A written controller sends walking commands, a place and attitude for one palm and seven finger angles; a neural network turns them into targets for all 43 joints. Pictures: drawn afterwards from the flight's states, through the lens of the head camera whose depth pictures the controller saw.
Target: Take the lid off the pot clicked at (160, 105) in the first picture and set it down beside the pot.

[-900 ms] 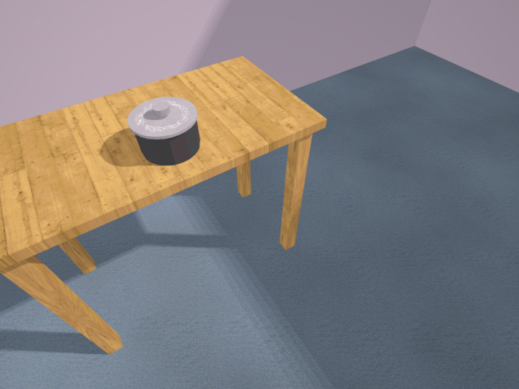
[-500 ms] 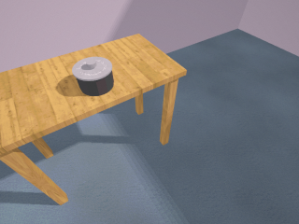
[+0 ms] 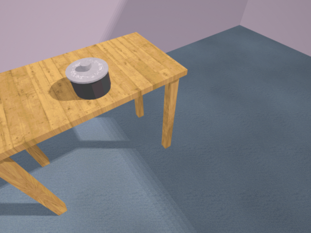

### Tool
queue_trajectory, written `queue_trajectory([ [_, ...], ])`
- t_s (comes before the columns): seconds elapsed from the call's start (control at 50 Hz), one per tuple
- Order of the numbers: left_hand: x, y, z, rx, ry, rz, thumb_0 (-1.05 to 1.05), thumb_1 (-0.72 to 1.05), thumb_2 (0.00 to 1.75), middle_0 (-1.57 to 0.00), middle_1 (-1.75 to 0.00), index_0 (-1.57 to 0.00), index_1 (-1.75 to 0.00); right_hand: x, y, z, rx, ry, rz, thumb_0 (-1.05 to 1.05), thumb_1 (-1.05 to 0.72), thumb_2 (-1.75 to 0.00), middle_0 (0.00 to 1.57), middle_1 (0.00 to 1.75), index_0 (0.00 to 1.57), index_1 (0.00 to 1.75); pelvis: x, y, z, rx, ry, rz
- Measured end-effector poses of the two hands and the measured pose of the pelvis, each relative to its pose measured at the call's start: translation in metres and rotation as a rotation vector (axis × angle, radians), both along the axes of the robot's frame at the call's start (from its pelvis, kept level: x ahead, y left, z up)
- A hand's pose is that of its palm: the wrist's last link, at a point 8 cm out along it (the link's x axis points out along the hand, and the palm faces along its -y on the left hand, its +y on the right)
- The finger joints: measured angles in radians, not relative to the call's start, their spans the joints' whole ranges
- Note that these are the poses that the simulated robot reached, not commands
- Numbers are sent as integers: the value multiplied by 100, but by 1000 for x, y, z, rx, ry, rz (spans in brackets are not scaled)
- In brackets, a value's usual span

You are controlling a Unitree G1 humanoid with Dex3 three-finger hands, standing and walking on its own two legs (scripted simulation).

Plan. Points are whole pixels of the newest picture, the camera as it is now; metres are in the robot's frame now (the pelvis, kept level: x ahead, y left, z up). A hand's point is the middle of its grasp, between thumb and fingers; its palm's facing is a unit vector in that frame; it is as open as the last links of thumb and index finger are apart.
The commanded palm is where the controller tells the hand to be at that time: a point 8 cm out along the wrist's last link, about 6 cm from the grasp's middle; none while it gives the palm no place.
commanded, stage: walk to a spot facing it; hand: left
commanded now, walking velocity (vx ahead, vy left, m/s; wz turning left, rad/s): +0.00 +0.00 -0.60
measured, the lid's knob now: (85, 65) +0.67 +0.33 +0.05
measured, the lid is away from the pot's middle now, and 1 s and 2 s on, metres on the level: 0.00 0.00 0.00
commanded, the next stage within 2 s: none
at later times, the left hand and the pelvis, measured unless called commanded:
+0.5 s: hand out of the picture +0.08 +0.16 -0.15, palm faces -0.18 -0.94 -0.28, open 7.4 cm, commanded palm none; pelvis +0.00 -0.03 +0.01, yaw -17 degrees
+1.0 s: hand (130, 199) +0.25 +0.10 -0.16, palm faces -0.58 -0.76 -0.28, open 7.4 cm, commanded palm none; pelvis +0.02 -0.01 -0.01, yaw -36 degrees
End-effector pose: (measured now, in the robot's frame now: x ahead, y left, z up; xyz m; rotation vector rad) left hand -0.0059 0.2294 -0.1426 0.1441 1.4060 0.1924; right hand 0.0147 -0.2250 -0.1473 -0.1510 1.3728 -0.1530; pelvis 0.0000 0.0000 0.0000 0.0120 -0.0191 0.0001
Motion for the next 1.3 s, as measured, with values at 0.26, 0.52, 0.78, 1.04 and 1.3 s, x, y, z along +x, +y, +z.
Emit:
queue_trajectory([
  [0.26, 42, -10, 9, 87, -53, -116, 0, 91, 90, -20, -30, -20, -30, 4, -52, -17, -9, -67, -120, 0, -90, -90, 20, 30, 20, 30, -3, -31, -13, 18, 13, -135],
  [0.52, 93, -17, 26, 62, -77, -271, 0, 90, 90, -20, -30, -20, -30, 53, -72, 23, -64, -268, -203, 0, -91, -90, 19, 30, 20, 30, 3, -26, 6, 35, 41, -303],
  [0.78, 201, 5, 12, 31, -181, -480, 1, 91, 90, -20, -30, -20, -30, -2, -38, 35, -153, -236, -327, 0, -90, -90, 20, 30, 20, 30, 16, 8, -1, 6, 46, -464],
  [1.04, 283, -104, 16, -6, -279, -797, 1, 91, 90, -20, -30, -19, -30, -143, -26, 2, -109, -6, -631, 0, -90, -90, 20, 30, 20, 30, 20, -20, -15, -17, 27, -647],
  [1.3, 292, -143, 17, -69, -208, -912, 0, 90, 90, -21, -30, -20, -30, -113, -30, 24, -132, -126, -776, 0, -91, -90, 19, 30, 20, 30, 55, -34, 0, 10, 19, -814],
])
